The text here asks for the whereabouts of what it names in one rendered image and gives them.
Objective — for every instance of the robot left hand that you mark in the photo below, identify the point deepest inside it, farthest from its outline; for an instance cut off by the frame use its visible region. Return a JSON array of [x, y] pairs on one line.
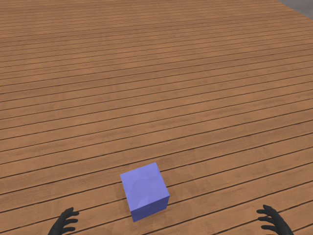
[[57, 228]]

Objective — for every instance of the carton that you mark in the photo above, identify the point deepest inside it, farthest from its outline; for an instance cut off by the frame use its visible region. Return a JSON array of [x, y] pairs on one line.
[[145, 190]]

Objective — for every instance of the robot right hand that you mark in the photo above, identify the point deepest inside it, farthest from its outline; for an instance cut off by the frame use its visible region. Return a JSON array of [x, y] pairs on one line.
[[280, 226]]

